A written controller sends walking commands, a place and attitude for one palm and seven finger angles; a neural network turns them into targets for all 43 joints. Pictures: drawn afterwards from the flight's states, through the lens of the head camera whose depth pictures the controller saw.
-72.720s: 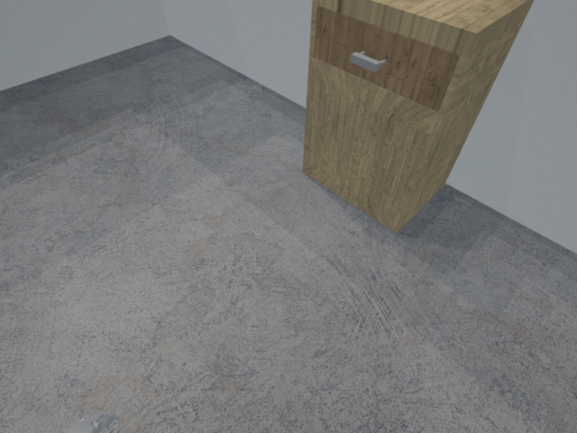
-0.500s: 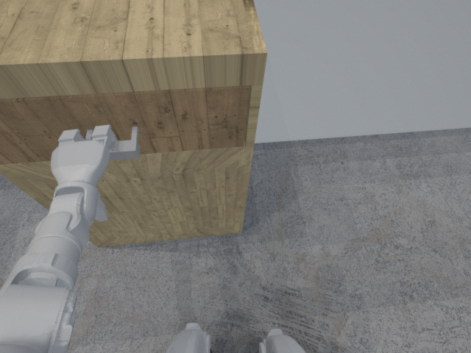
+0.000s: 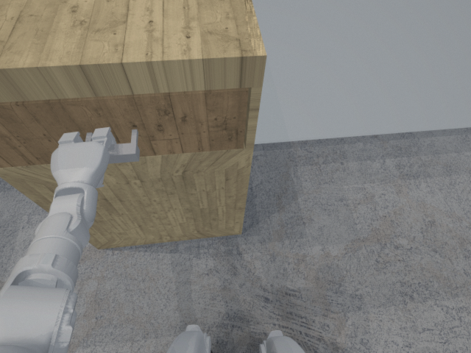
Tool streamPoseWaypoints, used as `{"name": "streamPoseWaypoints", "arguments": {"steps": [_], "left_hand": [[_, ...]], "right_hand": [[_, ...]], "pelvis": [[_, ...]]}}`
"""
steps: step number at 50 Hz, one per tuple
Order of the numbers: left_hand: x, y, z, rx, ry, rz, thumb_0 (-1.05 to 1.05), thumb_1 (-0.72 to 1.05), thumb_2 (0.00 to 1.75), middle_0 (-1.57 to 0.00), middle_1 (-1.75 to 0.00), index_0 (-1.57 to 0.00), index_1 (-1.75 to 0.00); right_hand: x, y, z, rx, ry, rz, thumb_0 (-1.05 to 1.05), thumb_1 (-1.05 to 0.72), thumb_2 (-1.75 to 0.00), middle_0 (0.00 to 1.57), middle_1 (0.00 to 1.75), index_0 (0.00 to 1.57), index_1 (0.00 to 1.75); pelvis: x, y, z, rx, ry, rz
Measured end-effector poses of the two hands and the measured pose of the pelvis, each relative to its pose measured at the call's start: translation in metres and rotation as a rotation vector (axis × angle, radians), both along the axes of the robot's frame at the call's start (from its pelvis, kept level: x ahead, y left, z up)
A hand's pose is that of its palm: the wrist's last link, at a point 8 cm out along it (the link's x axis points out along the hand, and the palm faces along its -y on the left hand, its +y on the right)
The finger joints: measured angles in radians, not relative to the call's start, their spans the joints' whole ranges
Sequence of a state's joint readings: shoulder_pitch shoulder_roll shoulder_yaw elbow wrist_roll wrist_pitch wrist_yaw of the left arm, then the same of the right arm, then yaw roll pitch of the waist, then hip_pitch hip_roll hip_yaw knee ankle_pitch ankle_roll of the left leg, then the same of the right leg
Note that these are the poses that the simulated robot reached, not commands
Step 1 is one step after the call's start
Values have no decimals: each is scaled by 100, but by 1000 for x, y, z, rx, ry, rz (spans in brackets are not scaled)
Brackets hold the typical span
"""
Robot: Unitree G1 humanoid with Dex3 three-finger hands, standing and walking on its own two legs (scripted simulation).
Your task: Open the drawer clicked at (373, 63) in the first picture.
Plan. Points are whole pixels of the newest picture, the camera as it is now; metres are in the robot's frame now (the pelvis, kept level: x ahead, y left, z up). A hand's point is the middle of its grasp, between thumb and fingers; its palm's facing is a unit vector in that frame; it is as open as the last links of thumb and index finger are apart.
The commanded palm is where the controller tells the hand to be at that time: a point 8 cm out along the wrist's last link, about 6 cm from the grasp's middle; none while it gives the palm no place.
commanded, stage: close the thumb around the handle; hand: left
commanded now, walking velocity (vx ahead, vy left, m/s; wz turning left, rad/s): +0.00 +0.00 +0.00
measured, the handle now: (111, 144) +0.49 +0.25 +0.00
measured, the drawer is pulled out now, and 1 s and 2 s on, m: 0.00 0.10 0.20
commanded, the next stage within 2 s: pull the drawer open in 0.12 s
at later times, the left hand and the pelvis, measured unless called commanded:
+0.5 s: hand (94, 185) +0.41 +0.27 -0.02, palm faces -0.04 -0.05 -1.00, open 6.3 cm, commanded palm +0.37 +0.25 +0.04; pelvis +0.01 +0.01 +0.01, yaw -1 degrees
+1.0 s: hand (89, 228) +0.33 +0.26 -0.02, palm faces -0.01 -0.06 -1.00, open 6.3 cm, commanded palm +0.30 +0.25 +0.04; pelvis +0.02 +0.00 +0.01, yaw +0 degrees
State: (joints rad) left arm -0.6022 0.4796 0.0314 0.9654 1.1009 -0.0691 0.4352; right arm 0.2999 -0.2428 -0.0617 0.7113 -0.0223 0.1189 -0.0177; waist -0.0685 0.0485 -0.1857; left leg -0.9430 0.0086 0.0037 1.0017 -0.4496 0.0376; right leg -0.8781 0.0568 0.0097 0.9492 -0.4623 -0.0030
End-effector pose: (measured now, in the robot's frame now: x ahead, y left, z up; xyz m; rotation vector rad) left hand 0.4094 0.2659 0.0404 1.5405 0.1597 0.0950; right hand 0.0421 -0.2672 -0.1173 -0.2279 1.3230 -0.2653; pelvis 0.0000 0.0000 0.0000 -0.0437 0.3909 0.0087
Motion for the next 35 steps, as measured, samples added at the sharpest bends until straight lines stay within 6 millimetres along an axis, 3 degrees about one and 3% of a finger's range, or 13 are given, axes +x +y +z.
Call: {"name": "streamPoseWaypoints", "arguments": {"steps": [22, 28, 35], "left_hand": [[-9, -1, -3, -13, 8, 5, 0, 68, 79, -34, -132, -29, -131], [-23, -2, -4, -23, 2, 3, 0, 69, 78, -33, -133, -29, -130], [-49, -4, -5, -30, -17, 7, 0, 69, 78, -33, -133, -29, -130]], "right_hand": [[8, 5, 6, 12, -25, -19, 1, -90, -90, 21, 30, 20, 30], [23, 9, 10, 19, -58, -19, 1, -90, -90, 21, 30, 20, 30], [52, 12, 16, 26, -127, 13, 1, -90, -90, 21, 30, 20, 30]], "pelvis": [[6, 4, 5, 0, -14, -16], [13, 6, 10, 1, -30, -22], [19, 8, 13, 0, -52, -17]]}}
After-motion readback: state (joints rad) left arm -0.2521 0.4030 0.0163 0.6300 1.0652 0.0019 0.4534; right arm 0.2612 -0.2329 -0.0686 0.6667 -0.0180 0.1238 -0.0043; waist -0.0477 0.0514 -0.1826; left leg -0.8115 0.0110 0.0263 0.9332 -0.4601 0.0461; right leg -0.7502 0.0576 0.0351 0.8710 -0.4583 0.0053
